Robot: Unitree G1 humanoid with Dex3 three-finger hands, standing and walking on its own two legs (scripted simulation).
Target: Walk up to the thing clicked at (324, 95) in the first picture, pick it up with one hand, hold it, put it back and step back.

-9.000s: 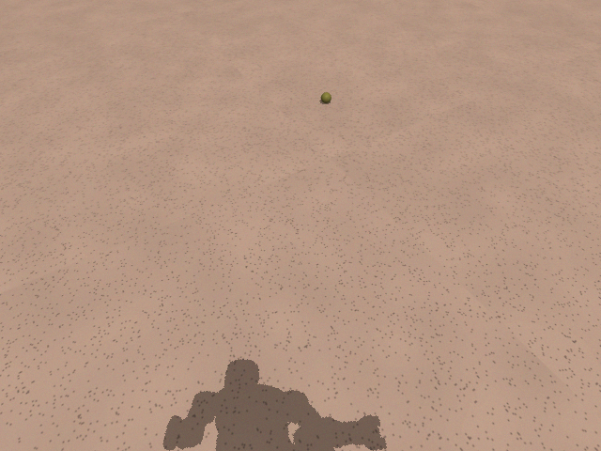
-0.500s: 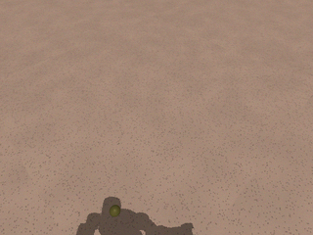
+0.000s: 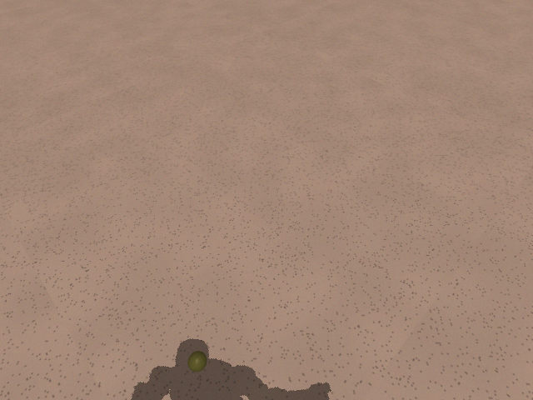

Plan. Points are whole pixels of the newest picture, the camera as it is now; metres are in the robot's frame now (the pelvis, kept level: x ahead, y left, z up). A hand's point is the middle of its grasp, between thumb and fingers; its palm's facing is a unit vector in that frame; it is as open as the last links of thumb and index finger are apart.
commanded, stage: stand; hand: left
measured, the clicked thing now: (197, 361) +0.38 +0.27 -0.75
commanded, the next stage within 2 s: walk up in 0.68 s
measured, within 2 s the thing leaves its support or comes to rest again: neither
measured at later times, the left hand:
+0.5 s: hand out of the picture +0.07 +0.25 -0.16, palm faces -0.03 -0.94 -0.35, open 7.4 cm
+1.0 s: hand out of the picture +0.08 +0.26 -0.16, palm faces -0.02 -0.93 -0.36, open 7.4 cm
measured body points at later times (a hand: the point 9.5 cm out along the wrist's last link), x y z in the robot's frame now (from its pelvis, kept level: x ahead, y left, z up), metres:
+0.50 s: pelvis +0.00 +0.00 +0.00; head +0.02 +0.00 +0.45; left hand +0.07 +0.30 -0.13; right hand +0.07 -0.30 -0.14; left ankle -0.02 +0.14 -0.75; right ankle +0.02 -0.12 -0.75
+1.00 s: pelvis -0.02 +0.00 +0.00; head +0.01 +0.00 +0.44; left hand +0.08 +0.31 -0.13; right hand +0.06 -0.31 -0.14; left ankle -0.02 +0.14 -0.75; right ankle +0.02 -0.12 -0.75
